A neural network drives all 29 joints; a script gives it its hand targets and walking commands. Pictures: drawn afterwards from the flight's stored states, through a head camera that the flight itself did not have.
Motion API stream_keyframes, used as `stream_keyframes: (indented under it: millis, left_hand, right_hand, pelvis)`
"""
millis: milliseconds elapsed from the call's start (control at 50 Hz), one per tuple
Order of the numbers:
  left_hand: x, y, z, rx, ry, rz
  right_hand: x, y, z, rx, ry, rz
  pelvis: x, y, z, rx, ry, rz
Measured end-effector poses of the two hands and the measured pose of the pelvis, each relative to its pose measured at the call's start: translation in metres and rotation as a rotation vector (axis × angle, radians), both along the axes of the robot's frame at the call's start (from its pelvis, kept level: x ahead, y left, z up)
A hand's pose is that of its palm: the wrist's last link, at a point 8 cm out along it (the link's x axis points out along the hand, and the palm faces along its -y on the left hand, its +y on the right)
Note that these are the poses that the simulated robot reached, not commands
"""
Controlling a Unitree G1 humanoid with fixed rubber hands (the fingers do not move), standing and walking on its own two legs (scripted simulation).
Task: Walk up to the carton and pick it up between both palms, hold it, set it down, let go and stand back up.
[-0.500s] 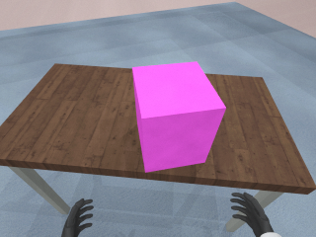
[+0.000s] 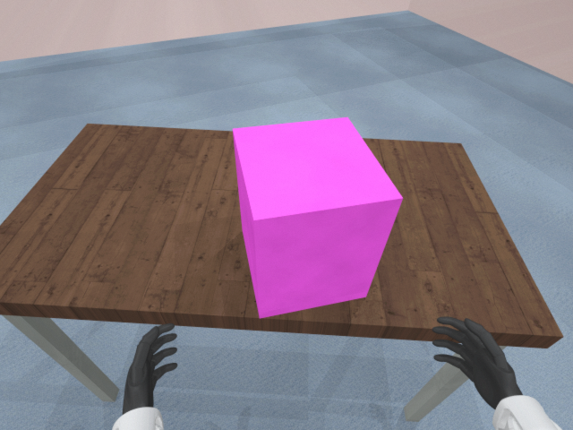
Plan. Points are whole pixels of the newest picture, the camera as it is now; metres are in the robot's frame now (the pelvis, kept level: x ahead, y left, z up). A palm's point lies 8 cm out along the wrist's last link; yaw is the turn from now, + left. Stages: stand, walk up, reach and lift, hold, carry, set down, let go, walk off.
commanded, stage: reach and lift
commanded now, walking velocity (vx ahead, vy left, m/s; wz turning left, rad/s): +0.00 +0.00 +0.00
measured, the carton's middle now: (303, 218) +0.44 +0.00 +0.04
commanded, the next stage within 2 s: none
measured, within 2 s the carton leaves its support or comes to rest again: neither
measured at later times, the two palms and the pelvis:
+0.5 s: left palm (142, 326) +0.23 +0.21 +0.05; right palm (487, 319) +0.26 -0.25 +0.05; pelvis -0.01 -0.01 +0.00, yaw -1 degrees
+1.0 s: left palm (151, 273) +0.29 +0.20 +0.10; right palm (472, 259) +0.33 -0.24 +0.09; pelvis -0.03 +0.00 +0.00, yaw -2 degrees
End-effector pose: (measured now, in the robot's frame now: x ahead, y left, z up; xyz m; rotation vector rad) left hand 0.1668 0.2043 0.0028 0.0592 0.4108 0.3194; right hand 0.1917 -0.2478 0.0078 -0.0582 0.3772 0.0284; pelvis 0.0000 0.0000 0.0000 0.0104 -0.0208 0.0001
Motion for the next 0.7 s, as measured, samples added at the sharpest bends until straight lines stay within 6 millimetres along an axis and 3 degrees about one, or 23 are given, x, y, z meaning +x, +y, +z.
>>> stream_keyframes:
  millis: [140, 280, 500, 700]
  left_hand:
    - [0.019, -0.007, 0.009, -0.006, -0.047, 0.000]
    - [0.050, -0.016, 0.032, -0.004, -0.116, -0.028]
    - [0.067, 0.008, 0.050, 0.015, -0.114, 0.024]
    - [0.090, -0.001, 0.067, -0.015, -0.128, -0.013]
  right_hand:
    - [0.010, -0.004, 0.006, 0.022, -0.033, 0.001]
    - [0.033, -0.004, 0.025, 0.056, -0.099, -0.017]
    - [0.066, 0.001, 0.041, 0.023, -0.113, 0.007]
    - [0.092, -0.005, 0.049, 0.016, -0.101, -0.010]
  pelvis:
    - [-0.003, -0.002, 0.000, 0.003, 0.001, -0.008]
    - [-0.004, -0.005, 0.000, 0.006, -0.003, -0.016]
    - [-0.007, -0.007, 0.001, 0.008, 0.008, -0.018]
    - [-0.015, -0.002, 0.002, 0.004, 0.035, -0.027]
